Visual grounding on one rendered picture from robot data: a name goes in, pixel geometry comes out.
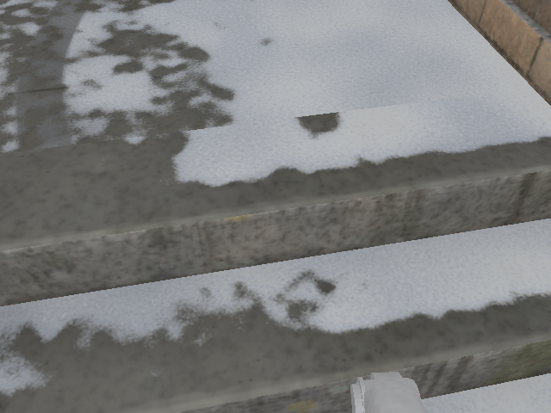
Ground stairs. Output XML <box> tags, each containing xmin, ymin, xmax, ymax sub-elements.
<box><xmin>0</xmin><ymin>170</ymin><xmax>551</xmax><ymax>413</ymax></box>

